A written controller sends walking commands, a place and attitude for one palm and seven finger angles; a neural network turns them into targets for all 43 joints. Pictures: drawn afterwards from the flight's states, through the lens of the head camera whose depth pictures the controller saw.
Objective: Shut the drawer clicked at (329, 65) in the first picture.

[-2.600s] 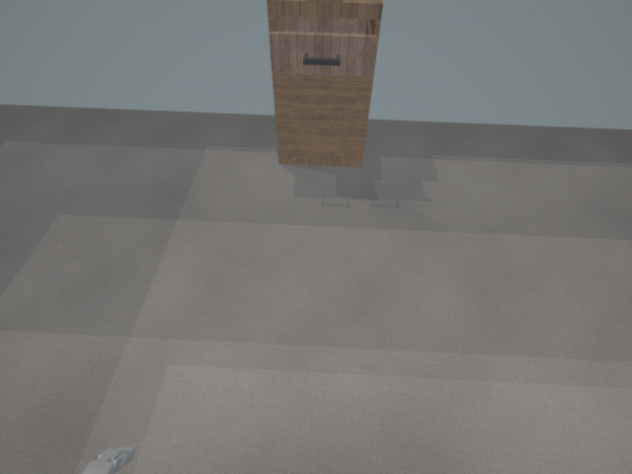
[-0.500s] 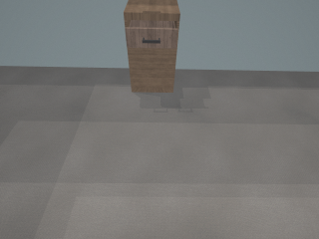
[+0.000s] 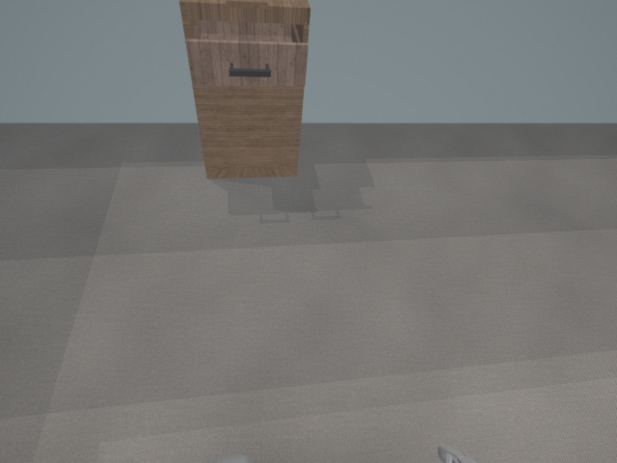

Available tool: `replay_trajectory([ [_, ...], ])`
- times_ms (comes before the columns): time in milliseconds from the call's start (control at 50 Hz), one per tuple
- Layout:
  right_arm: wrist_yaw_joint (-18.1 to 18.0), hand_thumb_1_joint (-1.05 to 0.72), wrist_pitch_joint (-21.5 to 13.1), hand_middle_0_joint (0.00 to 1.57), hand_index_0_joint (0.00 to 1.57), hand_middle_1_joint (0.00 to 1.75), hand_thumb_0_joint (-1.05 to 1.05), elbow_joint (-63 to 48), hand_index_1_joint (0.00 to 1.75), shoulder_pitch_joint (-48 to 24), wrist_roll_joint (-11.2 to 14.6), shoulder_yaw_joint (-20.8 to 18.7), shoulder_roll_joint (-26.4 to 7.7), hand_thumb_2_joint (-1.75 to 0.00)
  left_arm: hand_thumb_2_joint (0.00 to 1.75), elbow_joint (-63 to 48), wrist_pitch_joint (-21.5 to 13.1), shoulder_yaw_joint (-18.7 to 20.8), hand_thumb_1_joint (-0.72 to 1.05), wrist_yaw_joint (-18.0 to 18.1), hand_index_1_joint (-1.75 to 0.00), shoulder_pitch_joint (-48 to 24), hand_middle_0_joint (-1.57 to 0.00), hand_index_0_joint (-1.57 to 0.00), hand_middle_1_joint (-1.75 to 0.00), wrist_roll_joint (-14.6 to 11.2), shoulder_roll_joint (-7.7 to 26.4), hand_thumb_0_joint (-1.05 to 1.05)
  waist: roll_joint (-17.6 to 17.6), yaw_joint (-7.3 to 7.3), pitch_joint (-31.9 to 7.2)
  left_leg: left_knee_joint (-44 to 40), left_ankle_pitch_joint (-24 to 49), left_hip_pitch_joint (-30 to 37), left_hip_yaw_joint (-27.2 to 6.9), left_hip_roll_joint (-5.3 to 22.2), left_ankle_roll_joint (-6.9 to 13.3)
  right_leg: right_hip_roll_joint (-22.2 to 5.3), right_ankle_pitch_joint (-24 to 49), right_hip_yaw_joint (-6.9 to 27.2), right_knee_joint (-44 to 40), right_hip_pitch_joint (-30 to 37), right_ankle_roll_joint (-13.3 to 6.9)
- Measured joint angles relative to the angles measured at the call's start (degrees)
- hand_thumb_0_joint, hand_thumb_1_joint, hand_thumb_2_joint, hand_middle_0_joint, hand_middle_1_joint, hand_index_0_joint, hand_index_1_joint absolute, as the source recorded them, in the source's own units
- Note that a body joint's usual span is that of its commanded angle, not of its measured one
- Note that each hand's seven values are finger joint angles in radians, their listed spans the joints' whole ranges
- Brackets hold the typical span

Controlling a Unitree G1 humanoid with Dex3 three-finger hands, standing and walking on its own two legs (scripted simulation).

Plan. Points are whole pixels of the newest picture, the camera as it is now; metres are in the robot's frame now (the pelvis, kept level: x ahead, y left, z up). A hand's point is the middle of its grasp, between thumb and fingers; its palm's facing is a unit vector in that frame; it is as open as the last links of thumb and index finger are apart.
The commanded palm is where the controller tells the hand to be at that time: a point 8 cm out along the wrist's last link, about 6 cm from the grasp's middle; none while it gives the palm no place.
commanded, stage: walk to a spot facing it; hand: left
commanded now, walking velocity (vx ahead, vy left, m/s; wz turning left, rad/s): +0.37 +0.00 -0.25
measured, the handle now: (249, 69) +1.25 +0.30 -0.11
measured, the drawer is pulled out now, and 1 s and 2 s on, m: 0.16 0.16 0.16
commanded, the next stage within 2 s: turn to face it in 1.20 s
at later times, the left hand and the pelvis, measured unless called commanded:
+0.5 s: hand (263, 324) +0.37 +0.11 -0.15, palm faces -0.24 -0.96 -0.16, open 7.3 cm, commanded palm none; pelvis +0.21 -0.03 +0.00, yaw -9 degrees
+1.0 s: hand (241, 317) +0.39 +0.15 -0.18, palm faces -0.08 -0.99 -0.11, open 7.3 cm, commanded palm none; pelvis +0.42 -0.02 +0.01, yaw -10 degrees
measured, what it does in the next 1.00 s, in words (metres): walks ahead: right foot, then left foot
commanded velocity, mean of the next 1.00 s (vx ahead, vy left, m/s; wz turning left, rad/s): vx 0.37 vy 0.00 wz -0.13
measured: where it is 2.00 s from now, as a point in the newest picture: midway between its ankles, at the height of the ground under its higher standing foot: (337, 347)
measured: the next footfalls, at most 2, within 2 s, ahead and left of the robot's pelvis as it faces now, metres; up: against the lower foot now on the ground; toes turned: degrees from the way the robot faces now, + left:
right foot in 0.48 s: +0.32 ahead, -0.15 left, +0.00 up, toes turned -17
left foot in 0.94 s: +0.54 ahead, +0.06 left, +0.00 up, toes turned +1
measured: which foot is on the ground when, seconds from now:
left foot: down 0.00-0.50, up 0.52-0.92, down 0.94-1.00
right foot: up 0.00-0.46, down 0.48-0.96, up 0.98-1.00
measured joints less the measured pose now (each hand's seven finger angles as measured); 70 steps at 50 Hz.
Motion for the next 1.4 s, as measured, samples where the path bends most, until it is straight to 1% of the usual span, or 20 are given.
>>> replay_trajectory([
  [60,-0.91,-0.92,0.16,0.2,0.2,0.3,-0.01,2.0,0.3,3.67,0.22,-0.6,0.91,-0.9,0.9,-3.51,-0.03,0.79,0.91,-0.3,-0.3,-4.75,-0.2,-0.2,-0.3,0.56,1.77,0.01,0.1,-0.06,-1.17,-5.99,1.09,4.82,1.24,-0.64,0.07,-1.86,5.42,-4.2,5.7,-9.14,0.16],
  [180,-1.32,-0.96,-0.07,0.2,0.2,0.3,-0.02,5.38,0.3,10.11,-0.01,-1.57,-1.51,-0.9,0.9,-9.19,0.34,1.6,0.92,-1.03,-0.3,-11.87,-0.19,-0.19,-0.3,0.81,2.04,0.0,0.1,-1.06,-2.8,-15.95,2.04,12.63,4.46,-2.76,0.56,-5.14,15.22,-5.29,0.36,-19.76,1.9],
  [300,-1.25,-0.93,-0.17,0.2,0.2,0.3,0.0,8.23,0.3,16.08,-0.14,-1.15,-1.3,-0.9,0.9,-10.38,1.26,1.0,0.92,-1.98,-0.3,-17.04,-0.19,-0.19,-0.3,0.84,0.96,0.0,0.93,-3.43,-1.38,-21.17,0.23,19.61,6.58,-3.32,-0.46,-7.11,19.06,-6.36,-13.84,-19.96,2.79],
  [420,-1.0,-0.92,0.38,0.2,0.2,0.3,0.0,10.74,0.3,20.88,-0.71,-0.36,0.16,-0.9,0.9,-10.2,1.16,-0.05,0.91,-2.27,-0.3,-20.99,-0.19,-0.19,-0.3,0.59,-0.37,0.0,2.23,-6.5,1.08,-20.89,-4.92,25.06,8.82,-1.33,-3.4,-5.41,15.59,-9.73,-27.71,-14.78,0.6],
  [460,-0.9,-0.91,0.82,0.2,0.2,0.3,0.0,11.79,0.3,22.5,-0.62,-0.1,0.76,-0.9,0.9,-10.47,0.29,-0.36,0.91,-2.31,-0.3,-21.76,-0.19,-0.2,-0.3,0.63,-0.75,0.0,2.86,-6.91,1.64,-17.41,-8.19,25.7,9.16,0.46,-4.75,-3.68,14.65,-11.23,-31.91,-11.32,-0.7],
  [500,-0.54,-0.91,1.57,0.2,0.2,0.3,0.01,13.09,0.3,23.39,-0.09,0.17,1.71,-0.9,0.9,-10.61,-1.55,-0.41,0.91,-2.12,-0.3,-22.08,-0.2,-0.2,-0.3,0.76,-0.9,0.0,2.98,-6.32,2.16,-5.11,-10.61,22.2,7.94,3.43,-4.68,-2.45,18.08,-12.1,-32.71,-9.13,-1.83],
  [560,-0.23,-0.91,2.93,0.2,0.2,0.3,0.01,13.34,0.3,21.11,0.6,0.14,2.42,-0.9,0.9,-10.14,-2.91,-0.52,0.91,-1.43,-0.3,-21.01,-0.2,-0.2,-0.3,-0.18,-1.23,0.0,2.54,-5.61,3.01,22.62,-10.01,9.97,-1.14,3.36,-3.42,-1.6,13.33,-12.39,-30.27,-6.57,-2.14],
  [580,-0.22,-0.91,3.19,0.2,0.2,0.3,0.01,12.97,0.3,19.91,0.6,-0.07,2.37,-0.9,0.9,-9.65,-2.92,-0.59,0.91,-1.22,-0.3,-20.11,-0.2,-0.2,-0.3,-0.36,-1.38,0.0,2.49,-5.28,2.79,27.56,-8.13,6.37,-2.72,3.28,-3.21,-1.21,12.7,-12.34,-31.5,-4.98,-2.03],
  [620,-0.39,-0.91,3.41,0.2,0.2,0.3,0.01,11.38,0.3,17.33,0.32,-0.58,2.05,-0.9,0.9,-9.3,-3.48,0.75,0.94,-0.11,-0.3,-18.3,-0.2,-0.2,-0.3,-1.35,-1.32,-0.02,2.89,-4.79,1.86,30.88,-4.29,-0.02,-4.84,3.79,-3.13,-0.37,13.25,-12.53,-35.16,-1.87,-1.4],
  [680,-0.41,-0.91,3.39,0.2,0.2,0.3,0.01,8.45,0.3,13.31,-0.22,-1.18,1.1,-0.9,0.9,-8.03,-3.62,0.88,0.96,0.42,-0.3,-15.91,-0.2,-0.2,-0.3,-0.56,0.12,-0.04,3.76,-4.49,0.01,27.38,-0.37,-6.66,-5.65,4.91,-3.74,0.5,13.69,-12.82,-39.96,2.08,-1.53],
  [760,-0.47,-0.93,3.63,0.2,0.2,0.3,0.01,5.59,0.3,8.56,-0.64,-2.01,-0.7,-0.9,0.9,-5.74,-3.34,0.43,0.95,0.31,-0.3,-12.16,-0.2,-0.2,-0.3,-0.04,0.54,-0.03,4.47,-3.85,-2.11,17.31,3.33,-9.93,-4.95,5.55,-4.67,0.89,12.89,-12.76,-43.76,6.37,-0.77],
  [840,0.64,-0.95,3.32,0.2,0.2,0.3,0.02,4.05,0.3,5.57,-0.36,-2.33,-2.64,-0.9,0.9,-4.23,-3.19,-0.07,0.93,-0.06,-0.3,-8.63,-0.2,-0.2,-0.3,0.19,0.27,-0.02,3.97,-2.0,-2.77,5.2,4.85,-7.93,-3.93,5.02,-4.6,0.62,10.37,-12.74,-44.68,10.0,0.66],
  [920,1.23,-0.94,2.47,0.2,0.2,0.3,0.01,2.85,0.3,3.62,-0.36,-1.97,-3.11,-0.9,0.9,-2.83,-2.69,-0.26,0.92,-0.39,-0.3,-5.13,-0.2,-0.2,-0.3,0.23,0.11,-0.01,2.45,-0.14,-2.55,-4.23,4.29,-2.32,-2.19,3.24,-3.65,-0.57,5.69,-12.58,-42.15,12.78,2.65],
  [960,1.04,-0.93,1.15,0.2,0.2,0.3,0.01,2.15,0.3,2.64,-0.79,-1.71,-2.92,-0.9,0.9,-1.97,-2.03,-0.21,0.92,-0.64,-0.3,-3.73,-0.2,-0.2,-0.3,-0.09,-0.02,0.0,1.05,0.04,-1.88,-5.06,4.94,-0.24,-0.89,1.83,-1.93,-2.62,1.97,-11.47,-33.43,10.41,2.52],
  [1000,0.56,-0.92,0.16,0.2,0.2,0.3,0.01,1.49,0.3,2.34,-0.85,-1.2,-2.28,-0.9,0.9,-1.13,-0.95,-0.3,0.92,-0.91,-0.3,-3.72,-0.2,-0.2,-0.3,-0.17,-0.16,0.0,0.37,-0.11,-0.89,-3.31,2.34,1.33,0.58,1.37,-0.48,-2.94,-0.53,-8.21,-16.58,3.82,1.44],
  [1040,-0.06,-0.92,-0.17,0.2,0.2,0.3,0.01,1.44,0.3,3.48,-0.64,-0.72,-1.4,-0.9,0.9,-0.82,-0.34,-0.21,0.92,-1.2,-0.3,-4.38,-0.2,-0.2,-0.3,-0.04,-0.18,0.0,0.44,-0.63,-0.69,-5.4,1.4,4.37,1.43,0.93,-0.19,-3.12,1.52,-7.09,-4.23,-2.64,0.91],
  [1100,-1.33,-0.94,-0.22,0.2,0.2,0.3,0.0,2.79,0.3,6.18,-0.23,-0.87,-0.2,-0.9,0.9,-1.92,0.03,0.28,0.91,-1.37,-0.3,-6.27,-0.2,-0.2,-0.3,0.23,-0.06,0.01,0.52,-0.74,-0.62,-11.15,2.27,9.58,2.66,0.0,-0.36,-4.4,7.69,-6.3,1.85,-10.33,1.29],
  [1200,-1.44,-0.95,0.34,0.2,0.2,0.3,0.0,5.75,0.3,11.06,0.09,-0.62,-0.08,-0.9,0.9,-4.92,0.98,1.02,0.91,-1.34,-0.3,-9.15,-0.2,-0.2,-0.3,0.38,-0.31,0.0,0.64,-0.34,-1.14,-18.26,2.5,16.44,5.45,-1.2,-0.73,-6.25,15.38,-5.46,-0.19,-18.79,2.69],
  [1280,-1.24,-0.93,0.96,0.2,0.2,0.3,0.0,7.21,0.3,13.95,0.09,-0.51,0.6,-0.9,0.9,-6.49,2.04,1.51,0.92,-1.65,-0.3,-11.46,-0.2,-0.2,-0.3,0.41,-0.35,0.0,1.27,-0.9,-0.69,-20.47,0.88,20.49,7.85,-1.15,-1.82,-7.27,18.39,-7.18,-7.56,-20.77,3.6],
  [1400,-1.19,-0.92,1.51,0.2,0.2,0.3,0.0,8.58,0.3,16.26,-0.41,-0.33,1.23,-0.9,0.9,-7.95,1.46,1.0,0.92,-1.38,-0.3,-15.97,-0.19,-0.2,-0.3,0.2,0.24,0.0,3.03,-4.31,1.96,-17.09,-4.54,23.68,9.88,0.89,-4.79,-6.25,17.45,-9.88,-25.75,-15.1,2.02],
])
